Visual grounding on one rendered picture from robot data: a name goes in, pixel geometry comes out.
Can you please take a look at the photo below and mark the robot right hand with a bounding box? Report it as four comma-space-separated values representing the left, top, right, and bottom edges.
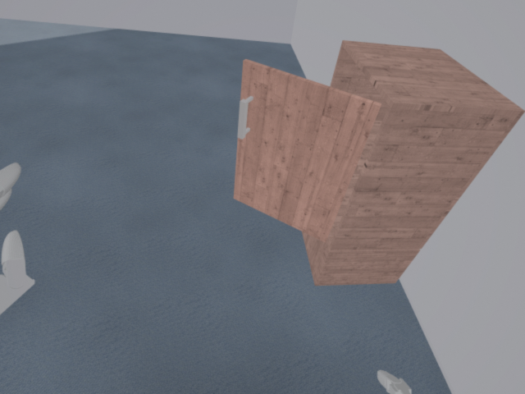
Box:
377, 370, 412, 394

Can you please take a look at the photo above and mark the cupboard door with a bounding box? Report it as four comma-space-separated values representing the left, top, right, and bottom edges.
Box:
234, 59, 381, 243

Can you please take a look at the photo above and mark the robot left hand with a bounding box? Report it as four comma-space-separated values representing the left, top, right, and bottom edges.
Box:
0, 163, 34, 314

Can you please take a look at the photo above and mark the handle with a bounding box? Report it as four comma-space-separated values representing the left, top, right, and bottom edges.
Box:
237, 96, 253, 139

